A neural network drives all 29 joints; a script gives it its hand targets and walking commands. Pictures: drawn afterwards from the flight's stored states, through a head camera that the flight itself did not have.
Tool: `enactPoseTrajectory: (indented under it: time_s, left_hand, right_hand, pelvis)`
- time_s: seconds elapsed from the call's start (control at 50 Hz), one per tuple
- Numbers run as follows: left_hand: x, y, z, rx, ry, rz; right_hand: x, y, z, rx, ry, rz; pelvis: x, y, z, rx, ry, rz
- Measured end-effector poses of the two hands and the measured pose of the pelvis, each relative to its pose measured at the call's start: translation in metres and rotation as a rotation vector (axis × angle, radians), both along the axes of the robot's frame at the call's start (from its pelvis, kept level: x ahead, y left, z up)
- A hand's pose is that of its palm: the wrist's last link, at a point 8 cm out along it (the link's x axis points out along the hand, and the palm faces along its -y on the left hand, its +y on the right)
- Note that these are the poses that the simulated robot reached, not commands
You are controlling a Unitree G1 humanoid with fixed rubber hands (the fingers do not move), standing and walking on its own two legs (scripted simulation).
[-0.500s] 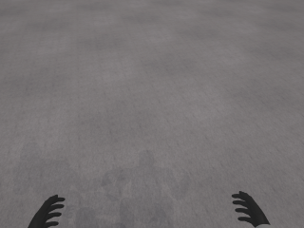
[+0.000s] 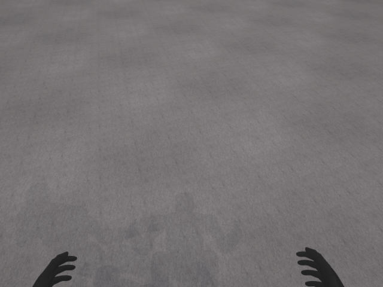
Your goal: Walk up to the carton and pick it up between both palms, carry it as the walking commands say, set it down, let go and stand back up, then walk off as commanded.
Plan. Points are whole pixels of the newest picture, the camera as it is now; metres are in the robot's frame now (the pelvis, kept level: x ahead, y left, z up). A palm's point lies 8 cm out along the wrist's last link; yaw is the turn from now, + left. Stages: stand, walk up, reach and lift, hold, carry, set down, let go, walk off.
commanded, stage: stand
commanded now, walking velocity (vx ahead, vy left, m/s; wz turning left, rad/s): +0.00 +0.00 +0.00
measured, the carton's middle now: out of the picture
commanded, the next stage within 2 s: walk up in 0.90 s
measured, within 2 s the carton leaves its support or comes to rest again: neither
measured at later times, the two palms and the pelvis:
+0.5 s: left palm out of the picture +0.14 +0.30 -0.07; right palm out of the picture +0.13 -0.30 -0.07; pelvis +0.00 +0.00 +0.01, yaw +0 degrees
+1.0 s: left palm out of the picture +0.11 +0.31 -0.08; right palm out of the picture +0.11 -0.30 -0.08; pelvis +0.00 +0.00 +0.01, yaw +0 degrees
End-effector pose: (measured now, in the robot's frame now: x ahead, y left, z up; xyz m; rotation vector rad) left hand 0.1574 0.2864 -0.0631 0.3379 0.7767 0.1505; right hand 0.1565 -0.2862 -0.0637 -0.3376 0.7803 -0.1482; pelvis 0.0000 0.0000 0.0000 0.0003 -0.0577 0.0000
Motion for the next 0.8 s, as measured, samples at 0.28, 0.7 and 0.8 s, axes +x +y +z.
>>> enactPoseTrajectory:
  time_s: [0.28,0.7,0.8]
  left_hand:
    - [-0.011,0.007,-0.004,0.013,0.057,0.018]
    - [-0.034,0.017,-0.013,0.024,0.161,0.053]
    - [-0.04,0.019,-0.015,0.025,0.186,0.064]
  right_hand:
    - [-0.011,-0.006,-0.004,-0.013,0.057,-0.018]
    - [-0.033,-0.014,-0.012,-0.022,0.159,-0.055]
    - [-0.039,-0.015,-0.015,-0.023,0.183,-0.065]
  pelvis:
    - [0.0,0.0,0.004,0.0,-0.001,-0.001]
    - [-0.002,0.001,0.01,0.0,-0.001,0.001]
    - [-0.002,0.001,0.011,0.0,-0.001,0.002]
